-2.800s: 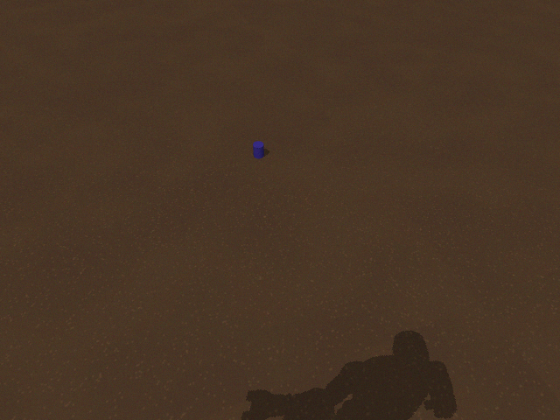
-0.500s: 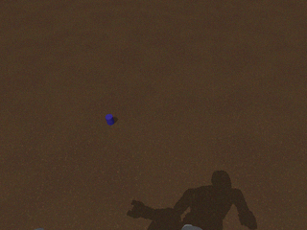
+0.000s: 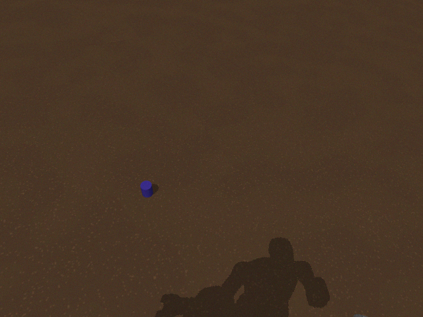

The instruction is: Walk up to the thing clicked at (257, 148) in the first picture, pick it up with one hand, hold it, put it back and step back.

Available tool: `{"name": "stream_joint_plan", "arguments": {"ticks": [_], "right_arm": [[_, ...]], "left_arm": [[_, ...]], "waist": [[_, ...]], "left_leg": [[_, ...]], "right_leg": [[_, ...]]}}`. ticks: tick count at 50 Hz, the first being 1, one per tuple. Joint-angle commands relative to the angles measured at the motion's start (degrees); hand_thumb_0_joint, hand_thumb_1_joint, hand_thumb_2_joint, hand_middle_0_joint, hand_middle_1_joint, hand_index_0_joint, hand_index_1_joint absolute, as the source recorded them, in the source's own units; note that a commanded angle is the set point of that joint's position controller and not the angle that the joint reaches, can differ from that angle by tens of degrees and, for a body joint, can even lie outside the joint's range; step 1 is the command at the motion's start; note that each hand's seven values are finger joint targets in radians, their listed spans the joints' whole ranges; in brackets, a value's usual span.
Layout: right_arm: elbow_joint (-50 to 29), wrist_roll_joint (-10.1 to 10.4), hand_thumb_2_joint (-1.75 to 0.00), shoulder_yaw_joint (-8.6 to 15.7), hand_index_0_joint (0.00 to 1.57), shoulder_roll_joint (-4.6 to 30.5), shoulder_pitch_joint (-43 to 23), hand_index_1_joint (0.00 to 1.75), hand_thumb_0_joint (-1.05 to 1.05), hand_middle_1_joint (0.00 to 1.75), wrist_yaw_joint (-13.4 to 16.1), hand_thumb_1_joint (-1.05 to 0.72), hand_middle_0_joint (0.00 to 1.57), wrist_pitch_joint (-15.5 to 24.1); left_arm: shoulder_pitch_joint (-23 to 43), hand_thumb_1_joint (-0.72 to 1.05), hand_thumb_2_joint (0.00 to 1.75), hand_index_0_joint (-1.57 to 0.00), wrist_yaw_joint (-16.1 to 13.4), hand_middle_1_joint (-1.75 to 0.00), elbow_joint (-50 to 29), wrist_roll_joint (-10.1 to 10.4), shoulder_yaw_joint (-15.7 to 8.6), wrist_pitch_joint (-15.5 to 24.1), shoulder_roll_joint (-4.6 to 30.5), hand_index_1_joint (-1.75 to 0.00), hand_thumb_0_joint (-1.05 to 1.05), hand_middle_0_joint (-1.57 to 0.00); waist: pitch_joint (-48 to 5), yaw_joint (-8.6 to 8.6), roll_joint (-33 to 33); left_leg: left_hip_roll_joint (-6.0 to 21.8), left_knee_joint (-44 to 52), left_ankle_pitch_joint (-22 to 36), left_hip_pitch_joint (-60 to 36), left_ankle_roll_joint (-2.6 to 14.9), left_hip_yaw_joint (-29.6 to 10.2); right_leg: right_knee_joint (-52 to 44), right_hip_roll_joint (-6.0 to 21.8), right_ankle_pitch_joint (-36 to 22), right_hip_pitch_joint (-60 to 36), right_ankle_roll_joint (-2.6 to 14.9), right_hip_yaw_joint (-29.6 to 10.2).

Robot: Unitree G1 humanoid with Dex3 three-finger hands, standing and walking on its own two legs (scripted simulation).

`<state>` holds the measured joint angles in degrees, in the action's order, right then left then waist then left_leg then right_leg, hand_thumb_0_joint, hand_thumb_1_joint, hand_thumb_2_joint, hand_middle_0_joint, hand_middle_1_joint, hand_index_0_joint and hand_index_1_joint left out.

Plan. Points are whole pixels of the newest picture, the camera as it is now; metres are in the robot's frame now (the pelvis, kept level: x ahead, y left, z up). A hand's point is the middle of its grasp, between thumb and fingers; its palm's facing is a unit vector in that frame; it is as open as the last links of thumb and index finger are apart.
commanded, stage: walk up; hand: left
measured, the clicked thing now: (146, 189) +0.85 +0.29 -0.72
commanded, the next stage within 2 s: none
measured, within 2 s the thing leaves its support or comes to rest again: neither
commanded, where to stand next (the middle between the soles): +0.43 +0.00 m, yaw -1 degrees
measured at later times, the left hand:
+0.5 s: hand (89, 269) +0.24 +0.25 -0.11, palm faces -0.03 -0.91 -0.41, open 7.4 cm
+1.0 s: hand (99, 204) +0.42 +0.28 -0.14, palm faces -0.09 -0.93 -0.37, open 7.4 cm
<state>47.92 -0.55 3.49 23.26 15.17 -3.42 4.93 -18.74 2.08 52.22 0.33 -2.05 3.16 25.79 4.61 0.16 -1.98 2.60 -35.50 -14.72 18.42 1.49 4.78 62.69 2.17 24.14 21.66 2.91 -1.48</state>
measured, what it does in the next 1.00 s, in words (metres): walks ahead: right foot, then left foot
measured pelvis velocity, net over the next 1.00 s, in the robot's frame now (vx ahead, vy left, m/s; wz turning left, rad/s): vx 0.34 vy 0.01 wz -0.02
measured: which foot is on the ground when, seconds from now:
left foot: down 0.00-0.30, up 0.32-0.64, down 0.66-1.00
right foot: up 0.00-0.26, down 0.28-0.68, up 0.70-1.00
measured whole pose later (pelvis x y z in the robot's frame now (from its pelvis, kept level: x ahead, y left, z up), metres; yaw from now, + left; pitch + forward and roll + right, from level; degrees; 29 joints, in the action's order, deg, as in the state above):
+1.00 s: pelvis +0.34 +0.01 +0.00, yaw -1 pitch -2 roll +0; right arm 48.7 -0.8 1.8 23.8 18.3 -1.5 3.2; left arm -14.1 2.1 51.4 -0.2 -2.4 2.7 24.0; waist 6.3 -1.6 -1.1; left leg 2.6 -34.7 -19.0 13.0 0.5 5.0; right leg 41.2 3.8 13.6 25.7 1.5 2.0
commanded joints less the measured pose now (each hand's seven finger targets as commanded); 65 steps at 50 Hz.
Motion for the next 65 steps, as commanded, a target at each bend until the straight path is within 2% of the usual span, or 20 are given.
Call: {"name": "stream_joint_plan", "arguments": {"ticks": [1,7,13,15,16,21,28,32,33,34,35,36,40,48,51,52,53,54,63,65], "right_arm": [[-3.19,0.67,-0.9,3.76,0.2,15.22,2.79,0.3,0.0,0.3,1.49,-0.9,0.2,1.23],[-4.18,0.32,-0.9,4.16,0.2,16.15,4.63,0.3,0.0,0.3,1.25,-0.9,0.2,1.13],[-6.53,0.55,-0.9,2.42,0.2,12.6,2.06,0.3,0.0,0.3,1.33,-0.9,0.2,-0.19],[-7.3,0.67,-0.9,1.05,0.2,9.55,5.33,0.3,0.0,0.3,1.4,-0.9,0.2,-0.45],[-5.91,0.01,-0.9,2.52,0.2,14.09,3.01,0.3,0.0,0.3,2.08,-0.9,0.2,-1.21],[-1.41,0.29,-0.9,2.62,0.2,12.38,6.97,0.3,0.0,0.3,0.69,-0.9,0.2,-1.81],[-2.86,-0.71,-0.9,3.5,0.2,11.66,0.42,0.3,0.0,0.3,-0.81,-0.9,0.2,-1.28],[-0.42,-0.95,-0.9,4.39,0.2,12.08,6.13,0.3,0.0,0.3,-0.23,-0.9,0.2,-0.1],[0.68,-1.0,-0.9,4.98,0.2,13.95,9.79,0.3,0.0,0.3,0.44,-0.9,0.2,0.24],[0.04,-1.54,-0.9,6.27,0.2,19.19,12.55,0.3,0.0,0.3,1.0,-0.9,0.2,0.73],[-1.67,-0.35,-0.9,6.67,0.2,22.17,12.01,0.3,0.0,0.3,1.2,-0.9,0.2,0.76],[-1.6,0.49,-0.9,6.32,0.2,20.88,10.17,0.3,0.0,0.3,1.35,-0.9,0.2,0.43],[-2.66,0.43,-0.9,4.05,0.2,16.4,4.86,0.3,0.0,0.3,2.04,-0.9,0.2,1.04],[-3.36,0.41,-0.9,2.16,0.2,14.11,1.5,0.3,0.0,0.3,3.09,-0.9,0.2,-0.56],[-2.96,1.57,-0.9,0.66,0.2,10.63,0.48,0.3,0.0,0.3,3.45,-0.9,0.2,-1.71],[-3.1,1.71,-0.9,-0.44,0.2,8.09,2.52,0.3,0.0,0.3,3.54,-0.9,0.2,-1.74],[-3.79,1.46,-0.9,-0.55,0.2,7.9,4.49,0.3,0.0,0.3,3.39,-0.9,0.2,-1.99],[-2.15,0.72,-0.9,1.13,0.2,12.49,2.49,0.3,0.0,0.3,3.98,-0.9,0.2,-2.82],[5.78,-0.28,-0.9,1.05,0.2,9.49,6.44,0.3,0.0,0.3,3.66,-0.9,0.2,-1.62],[4.68,-1.39,-0.9,1.83,0.2,14.52,1.64,0.3,0.0,0.3,4.27,-0.9,0.2,-0.82]], "left_arm": [[-3.92,0.9,0.9,-0.2,-0.05,-0.3,-3.4,0.28,-3.22,1.39,10.33,-0.3,0.0,-0.2],[4.24,0.9,0.9,-0.2,1.41,-0.3,-6.22,-0.75,-3.52,1.28,8.1,-0.3,0.0,-0.2],[-4.18,0.9,0.9,-0.2,0.52,-0.3,-3.08,-1.17,-5.47,2.49,10.82,-0.3,0.0,-0.2],[-9.51,0.9,0.9,-0.2,-0.74,-0.3,-4.11,-1.06,-7.51,3.4,19.32,-0.3,0.0,-0.2],[-6.15,0.9,0.9,-0.2,-0.67,-0.3,-4.83,-0.25,-6.83,3.17,18.61,-0.3,0.0,-0.2],[0.74,0.9,0.9,-0.2,-0.91,-0.3,-6.84,-0.48,-5.16,3.28,13.21,-0.3,0.0,-0.2],[0.83,0.9,0.9,-0.2,-0.32,-0.3,-8.64,-1.03,-5.42,3.17,14.68,-0.3,0.0,-0.2],[2.57,0.9,0.9,-0.2,-0.14,-0.3,-8.7,-1.04,-4.2,2.28,12.8,-0.3,0.0,-0.2],[0.83,0.9,0.9,-0.2,-0.21,-0.3,-8.86,-1.1,-3.12,2.1,10.22,-0.3,0.0,-0.2],[-0.91,0.9,0.9,-0.2,0.01,-0.3,-9.5,-0.6,-1.79,2.14,5.54,-0.3,0.0,-0.2],[-1.19,0.9,0.9,-0.2,-0.93,-0.3,-8.19,-0.62,-2.87,1.64,9.58,-0.3,0.0,-0.2],[1.13,0.9,0.9,-0.2,-1.45,-0.3,-7.54,-0.84,-3.16,1.52,12.51,-0.3,0.0,-0.2],[-3.05,0.9,0.9,-0.2,-0.59,-0.3,-3.89,-0.28,-3.47,1.15,11.13,-0.3,0.0,-0.2],[1.37,0.9,0.9,-0.2,-1.2,-0.3,-3.26,-0.67,-2.99,0.23,6.73,-0.3,0.0,-0.2],[0.27,0.9,0.9,-0.2,-2.14,-0.3,-1.44,-1.06,-3.51,1.1,8.53,-0.3,0.0,-0.2],[0.49,0.9,0.9,-0.2,-2.43,-0.3,-1.98,-1.4,-4.43,1.44,12.15,-0.3,0.0,-0.2],[-2.28,0.9,0.9,-0.2,-1.97,-0.3,-3.49,-0.95,-5.3,1.68,15.68,-0.3,0.0,-0.2],[-1.21,0.9,0.9,-0.2,-1.93,-0.3,-3.06,-0.79,-5.47,1.36,17.37,-0.3,0.0,-0.2],[10.44,0.9,0.9,-0.2,-1.79,-0.3,-4.3,-0.85,-2.47,-0.93,10.26,-0.3,0.0,-0.2],[10.38,0.9,0.9,-0.2,-1.6,-0.3,-4.16,0.35,-0.45,-1.69,3.5,-0.3,0.0,-0.2]], "waist": [[-1.96,0.25,11.5],[-0.84,-1.99,11.21],[-6.76,4.3,0.61],[-8.67,5.74,-13.85],[-5.82,4.84,-5.93],[-2.36,0.5,-7.08],[-1.22,1.52,-7.05],[-3.48,-3.2,-1.53],[-5.67,-4.66,5.17],[-6.81,-5.67,20.14],[-5.49,-5.72,16.84],[-1.52,-4.44,9.47],[-0.71,-0.46,10.22],[-3.95,-0.12,10.34],[-7.3,2.06,3.63],[-9.69,1.88,-5.59],[-12.18,2.39,-10.3],[-9.55,3.38,-8.39],[-7.17,-2.31,-6.29],[-5.45,-0.89,8.43]], "left_leg": [[13.04,18.17,10.58,-7.99,10.53,-12.89],[12.64,18.42,12.49,-8.6,11.7,-8.81],[6.87,-3.1,7.06,2.76,6.34,-2.92],[-4.28,-28.51,-15.2,21.11,1.48,-1.02],[0.2,-32.44,-16.18,20.17,1.19,-6.84],[2.87,-21.59,-6.19,12.27,0.06,-6.32],[2.66,-5.38,0.08,4.96,-1.28,-2.67],[-1.54,3.25,0.61,-10.67,-0.17,1.13],[-0.33,6.63,-6.25,-17.22,1.1,-3.41],[13.9,17.25,-18.78,-22.75,6.26,-27.95],[22.84,22.48,-20.06,-20.99,13.44,-42.82],[22.54,20.84,-15.86,-14.9,14.85,-39.59],[14.08,17.46,4.4,-8.06,10.76,-17.17],[11.13,6.73,33.11,-2.53,9.38,-6.35],[6.15,-4.5,18.4,1.41,4.15,-3.56],[2.89,-11.58,6.17,7.2,1.77,-1.33],[-2.78,-22.01,-17.58,11.56,1.06,-1.24],[-1.14,-26.17,-24.21,12.66,1.16,-3.98],[-2.47,4.83,-0.24,-7.8,0.0,-0.64],[11.62,17.16,-7.23,-7.64,3.95,-24.22]], "right_leg": [[-3.52,3.99,-5.4,9.44,-1.19,-0.89],[-20.95,3.77,-11.8,6.57,-1.92,4.06],[-33.45,-1.26,-11.99,-20.71,0.35,5.16],[-48.98,22.57,3.57,-29.54,9.81,-35.72],[-48.22,24.42,6.15,-22.34,13.69,-36.99],[-46.42,12.46,-8.95,-10.43,9.31,-10.06],[-47.14,13.02,3.3,-3.24,9.56,-6.83],[-34.59,9.42,0.01,3.17,6.26,-1.61],[-24.25,6.73,-2.72,6.97,4.5,1.0],[-4.41,0.03,-2.23,16.86,0.0,6.78],[1.73,-2.15,7.22,21.61,-0.12,2.35],[4.25,0.86,6.21,21.14,-0.05,-2.14],[-4.4,4.39,-3.17,12.1,-0.89,-1.78],[-21.71,0.17,-12.74,-2.91,-1.73,5.17],[-32.98,-0.41,-23.98,-14.46,0.46,3.53],[-34.66,8.29,-30.59,-19.65,2.98,-7.88],[-41.31,19.69,-19.47,-21.62,10.71,-25.35],[-42.61,21.85,-8.64,-17.77,14.8,-29.74],[-31.77,9.37,-11.1,1.66,6.01,-5.87],[-22.73,1.94,-2.15,9.26,-0.56,-1.25]]}}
